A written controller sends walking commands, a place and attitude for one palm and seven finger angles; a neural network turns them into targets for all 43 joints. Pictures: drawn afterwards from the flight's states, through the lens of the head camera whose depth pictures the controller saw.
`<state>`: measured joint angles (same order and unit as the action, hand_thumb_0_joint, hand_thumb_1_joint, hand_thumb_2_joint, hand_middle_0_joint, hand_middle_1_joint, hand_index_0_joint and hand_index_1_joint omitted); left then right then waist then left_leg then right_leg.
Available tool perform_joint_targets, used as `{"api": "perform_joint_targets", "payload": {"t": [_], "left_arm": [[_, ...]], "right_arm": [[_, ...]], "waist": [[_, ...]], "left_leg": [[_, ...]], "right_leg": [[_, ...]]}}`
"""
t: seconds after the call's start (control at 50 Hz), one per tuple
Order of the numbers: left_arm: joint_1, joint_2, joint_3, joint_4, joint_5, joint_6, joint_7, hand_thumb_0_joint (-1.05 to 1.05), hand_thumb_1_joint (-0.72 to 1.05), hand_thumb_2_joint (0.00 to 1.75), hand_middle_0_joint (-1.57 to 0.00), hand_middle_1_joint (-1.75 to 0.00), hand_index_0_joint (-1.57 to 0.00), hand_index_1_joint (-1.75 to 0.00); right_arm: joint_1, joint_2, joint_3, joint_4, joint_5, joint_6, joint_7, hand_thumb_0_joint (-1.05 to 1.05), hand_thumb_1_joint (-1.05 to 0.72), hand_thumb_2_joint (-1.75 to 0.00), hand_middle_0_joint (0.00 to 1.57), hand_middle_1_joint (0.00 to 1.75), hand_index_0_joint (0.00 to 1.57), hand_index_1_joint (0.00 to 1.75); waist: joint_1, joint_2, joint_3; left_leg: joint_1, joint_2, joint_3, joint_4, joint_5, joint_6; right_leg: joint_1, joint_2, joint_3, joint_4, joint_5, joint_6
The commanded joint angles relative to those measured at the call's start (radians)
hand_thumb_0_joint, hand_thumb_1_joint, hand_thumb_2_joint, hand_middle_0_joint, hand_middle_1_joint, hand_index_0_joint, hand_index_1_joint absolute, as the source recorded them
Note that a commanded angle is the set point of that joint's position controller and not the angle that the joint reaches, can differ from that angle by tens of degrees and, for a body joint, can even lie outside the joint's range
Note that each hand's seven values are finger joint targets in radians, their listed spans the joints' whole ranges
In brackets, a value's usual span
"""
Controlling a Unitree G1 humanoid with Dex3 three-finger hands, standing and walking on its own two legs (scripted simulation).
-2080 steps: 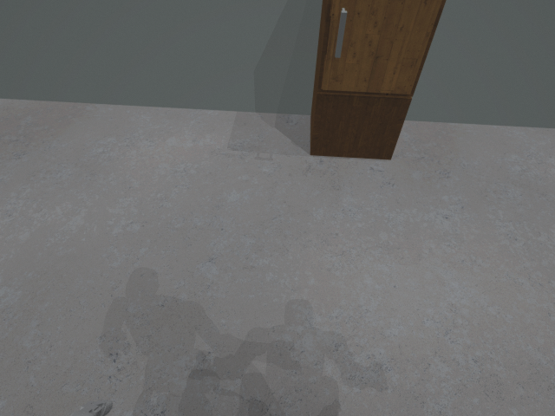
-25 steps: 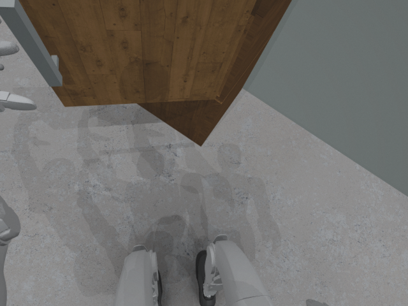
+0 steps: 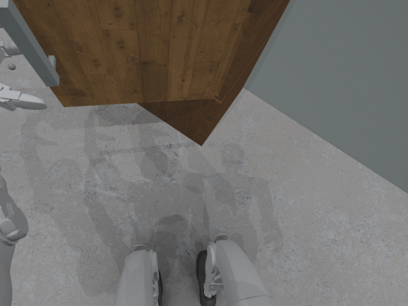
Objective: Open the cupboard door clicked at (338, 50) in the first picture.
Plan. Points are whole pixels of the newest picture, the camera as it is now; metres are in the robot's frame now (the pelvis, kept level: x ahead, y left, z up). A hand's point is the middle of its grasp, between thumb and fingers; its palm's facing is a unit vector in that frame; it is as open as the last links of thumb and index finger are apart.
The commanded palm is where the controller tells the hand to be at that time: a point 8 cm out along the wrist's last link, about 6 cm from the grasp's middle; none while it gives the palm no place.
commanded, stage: slide the fingers in behind the handle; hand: left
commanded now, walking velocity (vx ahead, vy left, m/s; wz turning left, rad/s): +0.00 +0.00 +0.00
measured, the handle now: (32, 39) +0.57 +0.26 +0.05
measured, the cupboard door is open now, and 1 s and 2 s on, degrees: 42 42 42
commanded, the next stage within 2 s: close the thumb around the handle in 1.34 s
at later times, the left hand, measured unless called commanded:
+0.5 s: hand (27, 67) +0.52 +0.26 +0.04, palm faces +0.07 -1.00 +0.00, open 14.0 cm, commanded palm +0.50 +0.29 +0.05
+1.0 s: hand (48, 66) +0.53 +0.23 +0.04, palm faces +0.08 -1.00 +0.00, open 14.0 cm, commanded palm +0.50 +0.26 +0.05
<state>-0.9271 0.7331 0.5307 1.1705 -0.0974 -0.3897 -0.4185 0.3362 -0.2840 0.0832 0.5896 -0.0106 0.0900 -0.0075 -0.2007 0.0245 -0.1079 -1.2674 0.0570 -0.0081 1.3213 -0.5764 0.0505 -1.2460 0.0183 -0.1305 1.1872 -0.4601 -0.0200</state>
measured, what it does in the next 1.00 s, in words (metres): stands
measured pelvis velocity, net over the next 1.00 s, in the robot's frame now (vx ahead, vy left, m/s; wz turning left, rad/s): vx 0.01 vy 0.00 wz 0.00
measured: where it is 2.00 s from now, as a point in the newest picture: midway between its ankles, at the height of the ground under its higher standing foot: (181, 298)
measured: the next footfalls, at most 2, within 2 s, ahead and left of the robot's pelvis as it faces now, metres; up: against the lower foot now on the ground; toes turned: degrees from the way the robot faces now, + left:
none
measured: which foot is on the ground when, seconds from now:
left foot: down 0.00-1.00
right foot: down 0.00-1.00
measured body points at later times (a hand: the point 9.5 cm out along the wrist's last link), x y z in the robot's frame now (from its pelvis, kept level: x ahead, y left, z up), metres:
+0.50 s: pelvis +0.00 +0.00 +0.00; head +0.19 +0.05 +0.41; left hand +0.51 +0.32 +0.04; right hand +0.02 -0.27 -0.10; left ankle +0.01 +0.08 -0.62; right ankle +0.05 -0.12 -0.62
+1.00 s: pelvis +0.01 +0.00 +0.01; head +0.19 +0.04 +0.42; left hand +0.52 +0.29 +0.04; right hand +0.02 -0.26 -0.10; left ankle +0.01 +0.08 -0.62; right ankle +0.05 -0.12 -0.62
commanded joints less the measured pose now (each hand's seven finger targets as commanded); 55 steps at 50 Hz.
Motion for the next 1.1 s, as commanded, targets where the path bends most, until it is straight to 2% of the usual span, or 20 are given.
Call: {"api": "perform_joint_targets", "payload": {"t": [0.0,0.02,0.08,0.12,0.2,0.26,0.34,0.4,0.44,0.48,0.5,0.52,0.58,0.64,0.7,0.74,0.86,0.92,0.96,1.08], "left_arm": [[-0.361,0.324,0.058,-0.218,-0.017,-0.063,0.018,0.0,-0.5,0.3,-0.3,-1.2,-0.3,-1.2],[-0.349,0.351,0.076,-0.221,-0.011,-0.065,0.022,0.0,-0.5,0.3,-0.3,-1.2,-0.3,-1.2],[-0.338,0.307,0.052,-0.228,-0.016,-0.072,0.024,0.0,-0.5,0.3,-0.3,-1.2,-0.3,-1.2],[-0.332,0.331,0.07,-0.228,-0.017,-0.074,0.025,0.0,-0.5,0.3,-0.3,-1.2,-0.3,-1.2],[-0.339,0.285,0.046,-0.253,-0.028,-0.081,0.022,0.0,-0.5,0.3,-0.3,-1.2,-0.3,-1.2],[-0.346,0.232,0.009,-0.205,-0.033,-0.067,0.024,0.0,-0.5,0.3,-0.3,-1.2,-0.3,-1.2],[-0.376,0.225,0.002,-0.24,-0.025,-0.081,0.039,0.0,-0.5,0.3,-0.3,-1.2,-0.3,-1.2],[-0.353,0.199,-0.004,-0.219,-0.027,-0.083,0.051,0.0,-0.5,0.3,-0.3,-1.2,-0.3,-1.2],[-0.37,0.236,0.017,-0.209,-0.021,-0.08,0.062,0.0,-0.5,0.3,-0.3,-1.2,-0.3,-1.2],[-0.382,0.232,0.012,-0.246,-0.014,-0.091,0.071,0.0,-0.5,0.3,-0.3,-1.2,-0.3,-1.2],[-0.38,0.215,0.001,-0.268,-0.011,-0.098,0.074,0.0,-0.5,0.3,-0.3,-1.2,-0.3,-1.2],[-0.353,0.177,-0.016,-0.26,-0.015,-0.097,0.076,0.0,-0.5,0.3,-0.3,-1.2,-0.3,-1.2],[-0.378,0.158,-0.026,-0.241,-0.02,-0.096,0.089,0.0,-0.5,0.3,-0.3,-1.2,-0.3,-1.2],[-0.366,0.133,-0.039,-0.228,-0.015,-0.09,0.102,0.0,-0.5,0.3,-0.3,-1.2,-0.3,-1.2],[-0.379,0.171,-0.009,-0.254,-0.008,-0.105,0.118,0.0,-0.5,0.3,-0.3,-1.2,-0.3,-1.2],[-0.382,0.105,-0.053,-0.255,-0.007,-0.11,0.126,0.0,-0.5,0.3,-0.3,-1.2,-0.3,-1.2],[-0.326,0.11,-0.032,-0.23,-0.008,-0.111,0.137,0.0,-0.5,0.3,-0.3,-1.2,-0.3,-1.2],[-0.328,0.08,-0.05,-0.253,-0.011,-0.118,0.141,0.0,-0.5,0.3,-0.3,-1.2,-0.3,-1.2],[-0.328,0.136,-0.009,-0.256,-0.009,-0.123,0.15,0.0,-0.5,0.3,-0.3,-1.2,-0.3,-1.2],[-0.338,0.084,-0.052,-0.262,-0.01,-0.139,0.145,0.0,-0.5,0.3,-0.3,-1.2,-0.3,-1.2]], "right_arm": [[0.2,-0.209,-0.078,-0.032,-0.005,-0.009,-0.015,0.0,-0.9,-0.9,0.2,0.3,0.2,0.3],[0.199,-0.209,-0.079,-0.034,-0.006,-0.01,-0.015,0.0,-0.9,-0.9,0.2,0.3,0.2,0.3],[0.195,-0.202,-0.078,-0.038,-0.004,-0.011,-0.01,0.0,-0.9,-0.9,0.2,0.3,0.2,0.3],[0.193,-0.208,-0.079,-0.039,-0.003,-0.012,-0.01,0.0,-0.9,-0.9,0.2,0.3,0.2,0.3],[0.2,-0.206,-0.084,-0.026,-0.005,-0.011,-0.008,0.0,-0.9,-0.9,0.2,0.3,0.2,0.3],[0.193,-0.203,-0.083,-0.02,-0.002,-0.012,-0.009,0.0,-0.9,-0.9,0.2,0.3,0.2,0.3],[0.201,-0.202,-0.088,-0.011,-0.007,-0.014,-0.01,0.0,-0.9,-0.9,0.2,0.3,0.2,0.3],[0.203,-0.199,-0.088,-0.01,-0.008,-0.014,-0.006,0.0,-0.9,-0.9,0.2,0.3,0.2,0.3],[0.197,-0.202,-0.083,-0.012,-0.008,-0.011,-0.007,0.0,-0.9,-0.9,0.2,0.3,0.2,0.3],[0.199,-0.199,-0.085,-0.019,-0.011,-0.012,-0.006,0.0,-0.9,-0.9,0.2,0.3,0.2,0.3],[0.2,-0.196,-0.087,-0.019,-0.011,-0.01,-0.003,0.0,-0.9,-0.9,0.2,0.3,0.2,0.3],[0.2,-0.193,-0.091,-0.019,-0.011,-0.011,0.001,0.0,-0.9,-0.9,0.2,0.3,0.2,0.3],[0.2,-0.194,-0.09,-0.011,-0.011,-0.008,0.001,0.0,-0.9,-0.9,0.2,0.3,0.2,0.3],[0.196,-0.191,-0.091,-0.013,-0.011,-0.006,0.002,0.0,-0.9,-0.9,0.2,0.3,0.2,0.3],[0.204,-0.194,-0.091,-0.013,-0.016,-0.005,0.002,0.0,-0.9,-0.9,0.2,0.3,0.2,0.3],[0.198,-0.183,-0.093,-0.011,-0.016,-0.006,0.006,0.0,-0.9,-0.9,0.2,0.3,0.2,0.3],[0.201,-0.181,-0.095,-0.015,-0.017,0.0,0.011,0.0,-0.9,-0.9,0.2,0.3,0.2,0.3],[0.201,-0.177,-0.098,-0.018,-0.016,0.002,0.015,0.0,-0.9,-0.9,0.2,0.3,0.2,0.3],[0.199,-0.181,-0.097,-0.019,-0.017,0.004,0.011,0.0,-0.9,-0.9,0.2,0.3,0.2,0.3],[0.198,-0.176,-0.099,-0.014,-0.016,0.001,0.012,0.0,-0.9,-0.9,0.2,0.3,0.2,0.3]], "waist": [[0.006,0.222,-0.585],[0.019,0.239,-0.589],[0.013,0.233,-0.574],[0.017,0.21,-0.581],[0.011,0.234,-0.601],[-0.009,0.187,-0.531],[-0.002,0.234,-0.582],[-0.005,0.212,-0.571],[-0.001,0.205,-0.545],[0.004,0.231,-0.584],[0.011,0.265,-0.606],[0.01,0.262,-0.607],[-0.009,0.217,-0.559],[-0.005,0.225,-0.555],[0.002,0.214,-0.591],[-0.007,0.232,-0.587],[0.006,0.18,-0.578],[0.008,0.196,-0.589],[0.015,0.182,-0.579],[0.003,0.205,-0.576]], "left_leg": [[0.462,-0.009,-0.096,-0.146,0.513,-0.022],[0.462,-0.01,-0.095,-0.148,0.517,-0.025],[0.459,-0.01,-0.09,-0.149,0.512,-0.021],[0.443,-0.01,-0.091,-0.154,0.49,-0.021],[0.502,-0.005,-0.101,-0.153,0.542,-0.027],[0.445,-0.01,-0.093,-0.157,0.469,-0.019],[0.507,-0.009,-0.104,-0.157,0.512,-0.03],[0.506,-0.009,-0.106,-0.155,0.53,-0.03],[0.459,-0.011,-0.1,-0.156,0.493,-0.028],[0.495,-0.011,-0.104,-0.156,0.521,-0.03],[0.542,-0.009,-0.109,-0.162,0.565,-0.039],[0.561,-0.008,-0.112,-0.162,0.578,-0.042],[0.539,-0.006,-0.117,-0.166,0.548,-0.038],[0.53,-0.008,-0.111,-0.173,0.534,-0.041],[0.539,-0.008,-0.115,-0.17,0.558,-0.041],[0.55,-0.009,-0.111,-0.166,0.569,-0.042],[0.499,-0.014,-0.094,-0.17,0.545,-0.035],[0.526,-0.014,-0.098,-0.174,0.567,-0.038],[0.493,-0.016,-0.089,-0.174,0.548,-0.035],[0.535,-0.013,-0.096,-0.175,0.575,-0.039]], "right_leg": [[0.259,0.03,0.078,-0.095,0.262,0.001],[0.269,0.028,0.079,-0.092,0.265,-0.001],[0.269,0.031,0.081,-0.096,0.27,-0.002],[0.286,0.031,0.082,-0.098,0.259,0.001],[0.256,0.03,0.076,-0.096,0.275,0.0],[0.248,0.029,0.078,-0.111,0.24,0.004],[0.224,0.026,0.074,-0.102,0.244,-0.001],[0.222,0.029,0.071,-0.101,0.256,-0.001],[0.24,0.028,0.073,-0.098,0.246,-0.001],[0.238,0.027,0.074,-0.09,0.256,-0.005],[0.231,0.027,0.07,-0.092,0.266,-0.006],[0.215,0.028,0.068,-0.096,0.261,-0.004],[0.205,0.03,0.064,-0.099,0.248,-0.004],[0.205,0.026,0.063,-0.103,0.239,-0.002],[0.229,0.027,0.066,-0.096,0.26,-0.004],[0.213,0.027,0.066,-0.099,0.265,-0.002],[0.276,0.027,0.073,-0.102,0.292,-0.002],[0.269,0.028,0.071,-0.102,0.296,-0.003],[0.303,0.027,0.078,-0.102,0.309,-0.002],[0.27,0.03,0.074,-0.101,0.305,-0.005]]}}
